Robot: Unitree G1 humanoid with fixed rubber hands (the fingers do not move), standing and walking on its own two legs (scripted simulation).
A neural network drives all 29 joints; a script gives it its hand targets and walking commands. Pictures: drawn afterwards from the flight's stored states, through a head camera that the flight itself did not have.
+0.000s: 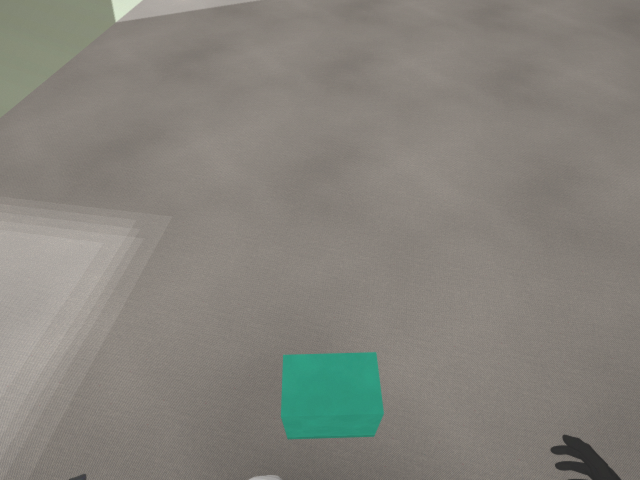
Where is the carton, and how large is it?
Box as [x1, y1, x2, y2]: [281, 352, 383, 438]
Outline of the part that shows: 375,352 283,355 281,418 287,438 373,436 383,414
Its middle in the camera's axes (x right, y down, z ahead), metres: +0.03 +0.44 +1.07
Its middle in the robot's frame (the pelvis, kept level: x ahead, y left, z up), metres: +0.41 -0.01 -0.63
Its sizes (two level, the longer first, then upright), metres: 0.250 0.156 0.233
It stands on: the floor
